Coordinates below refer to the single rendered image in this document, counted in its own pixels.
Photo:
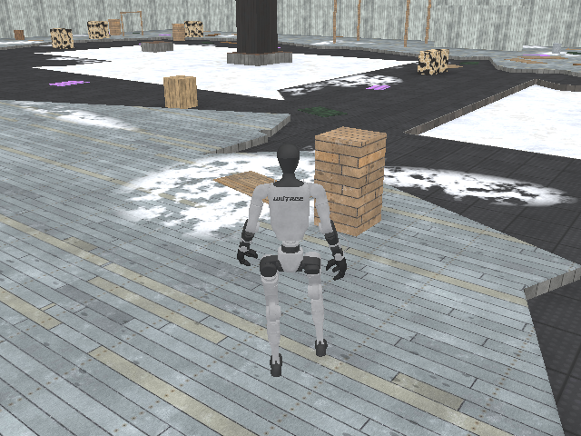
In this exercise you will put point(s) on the right robot foot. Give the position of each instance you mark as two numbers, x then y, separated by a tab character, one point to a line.
321	348

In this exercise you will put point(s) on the robot left hand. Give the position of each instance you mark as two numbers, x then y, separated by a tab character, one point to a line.
250	253

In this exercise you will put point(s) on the right robot forearm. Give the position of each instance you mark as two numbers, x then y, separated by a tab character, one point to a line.
334	243

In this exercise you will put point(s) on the robot right upper arm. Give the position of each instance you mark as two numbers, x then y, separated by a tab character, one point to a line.
317	191

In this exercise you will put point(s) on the left robot thigh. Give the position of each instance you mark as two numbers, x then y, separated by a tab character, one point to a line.
269	277

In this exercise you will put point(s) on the left robot forearm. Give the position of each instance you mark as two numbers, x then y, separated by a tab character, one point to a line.
246	239

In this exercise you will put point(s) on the robot right hand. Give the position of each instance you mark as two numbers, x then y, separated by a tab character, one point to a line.
341	265

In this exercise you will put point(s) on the robot left upper arm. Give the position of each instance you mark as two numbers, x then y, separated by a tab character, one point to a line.
260	192

